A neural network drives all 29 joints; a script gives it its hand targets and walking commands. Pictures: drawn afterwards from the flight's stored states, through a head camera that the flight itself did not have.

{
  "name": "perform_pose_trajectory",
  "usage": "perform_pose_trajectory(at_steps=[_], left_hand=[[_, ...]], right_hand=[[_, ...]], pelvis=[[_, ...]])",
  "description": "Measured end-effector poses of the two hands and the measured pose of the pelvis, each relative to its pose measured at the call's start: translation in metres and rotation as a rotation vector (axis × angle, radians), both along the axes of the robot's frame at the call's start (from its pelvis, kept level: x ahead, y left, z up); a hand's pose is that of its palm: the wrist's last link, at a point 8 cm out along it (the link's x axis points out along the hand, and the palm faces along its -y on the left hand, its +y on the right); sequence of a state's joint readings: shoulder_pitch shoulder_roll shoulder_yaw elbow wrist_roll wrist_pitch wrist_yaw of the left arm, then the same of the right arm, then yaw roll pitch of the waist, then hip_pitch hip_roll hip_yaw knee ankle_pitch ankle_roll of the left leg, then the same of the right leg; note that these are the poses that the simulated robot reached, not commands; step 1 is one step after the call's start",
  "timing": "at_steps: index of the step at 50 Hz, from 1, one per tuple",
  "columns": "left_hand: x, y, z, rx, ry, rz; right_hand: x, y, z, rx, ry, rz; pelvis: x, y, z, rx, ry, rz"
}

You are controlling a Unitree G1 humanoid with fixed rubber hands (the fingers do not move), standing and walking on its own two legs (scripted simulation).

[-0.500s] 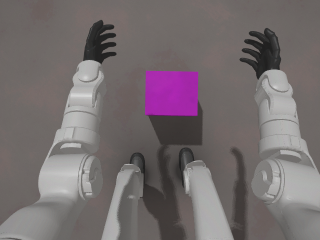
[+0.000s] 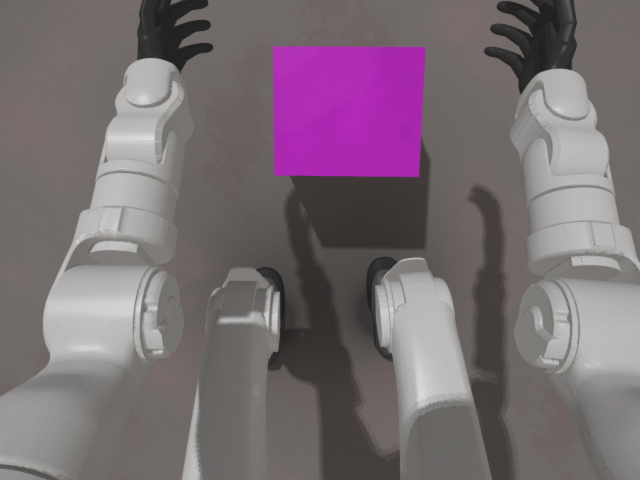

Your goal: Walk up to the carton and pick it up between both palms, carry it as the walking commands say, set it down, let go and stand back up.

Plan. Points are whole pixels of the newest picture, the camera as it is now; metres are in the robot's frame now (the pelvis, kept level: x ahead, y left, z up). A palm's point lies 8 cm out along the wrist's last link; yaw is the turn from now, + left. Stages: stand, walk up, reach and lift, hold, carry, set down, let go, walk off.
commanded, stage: reach and lift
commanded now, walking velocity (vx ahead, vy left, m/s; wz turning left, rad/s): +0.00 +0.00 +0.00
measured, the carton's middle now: (345, 122) +0.49 -0.05 -0.41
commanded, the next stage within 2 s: none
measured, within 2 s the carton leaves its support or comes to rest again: neither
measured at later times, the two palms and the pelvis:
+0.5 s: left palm (205, 95) +0.53 +0.14 -0.29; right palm (483, 103) +0.48 -0.23 -0.29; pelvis -0.03 +0.02 -0.10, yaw -1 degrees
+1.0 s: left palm (216, 100) +0.52 +0.14 -0.33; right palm (467, 105) +0.49 -0.22 -0.32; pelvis -0.03 +0.01 -0.14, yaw -1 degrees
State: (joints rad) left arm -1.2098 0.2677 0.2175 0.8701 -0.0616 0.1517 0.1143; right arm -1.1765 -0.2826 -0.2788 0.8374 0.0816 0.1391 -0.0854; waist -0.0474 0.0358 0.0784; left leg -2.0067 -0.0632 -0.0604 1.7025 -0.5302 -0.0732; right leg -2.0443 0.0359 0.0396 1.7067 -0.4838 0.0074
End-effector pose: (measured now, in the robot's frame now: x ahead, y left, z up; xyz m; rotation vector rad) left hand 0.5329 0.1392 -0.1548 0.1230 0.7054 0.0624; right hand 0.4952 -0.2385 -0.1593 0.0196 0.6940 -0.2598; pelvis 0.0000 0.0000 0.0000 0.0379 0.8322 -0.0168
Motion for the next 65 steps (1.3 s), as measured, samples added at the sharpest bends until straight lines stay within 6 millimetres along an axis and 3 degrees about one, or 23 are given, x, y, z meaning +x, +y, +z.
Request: perform_pose_trajectory(at_steps=[7,21,29,35,42,51,56,60,65], left_hand=[[0.006,-0.002,-0.032,-0.027,-0.017,-0.021],[-0.008,0.009,-0.114,-0.001,0.050,-0.024],[-0.007,-0.006,-0.162,-0.023,0.047,-0.063],[-0.011,-0.010,-0.191,-0.016,0.075,-0.072],[-0.001,-0.005,-0.182,-0.020,0.027,-0.048],[-0.009,0.000,-0.171,-0.027,0.052,-0.042],[-0.008,0.009,-0.173,0.000,0.063,-0.053],[-0.006,0.001,-0.177,-0.012,0.066,-0.073],[-0.004,-0.026,-0.182,-0.051,0.061,-0.110]], right_hand=[[-0.001,0.005,-0.030,-0.019,-0.003,0.002],[-0.013,0.006,-0.108,-0.007,0.049,-0.023],[-0.004,0.012,-0.152,0.011,0.048,-0.009],[-0.012,0.014,-0.186,0.010,0.099,0.011],[-0.010,-0.003,-0.181,-0.012,0.065,-0.009],[-0.005,0.019,-0.163,0.033,0.065,0.016],[-0.003,0.021,-0.164,0.016,0.078,0.015],[-0.007,0.020,-0.171,0.016,0.098,0.015],[-0.007,0.027,-0.177,0.028,0.091,0.032]], pelvis=[[-0.006,0.004,-0.035,-0.005,0.009,0.002],[-0.026,0.020,-0.094,-0.029,-0.068,0.004],[-0.028,0.017,-0.113,-0.036,-0.157,0.011],[-0.026,0.012,-0.124,-0.034,-0.216,0.010],[-0.026,0.009,-0.139,-0.036,-0.252,0.013],[-0.034,0.011,-0.144,-0.037,-0.257,0.005],[-0.035,0.014,-0.140,-0.038,-0.239,0.013],[-0.032,0.016,-0.137,-0.040,-0.221,0.016],[-0.029,0.015,-0.135,-0.044,-0.208,0.013]])
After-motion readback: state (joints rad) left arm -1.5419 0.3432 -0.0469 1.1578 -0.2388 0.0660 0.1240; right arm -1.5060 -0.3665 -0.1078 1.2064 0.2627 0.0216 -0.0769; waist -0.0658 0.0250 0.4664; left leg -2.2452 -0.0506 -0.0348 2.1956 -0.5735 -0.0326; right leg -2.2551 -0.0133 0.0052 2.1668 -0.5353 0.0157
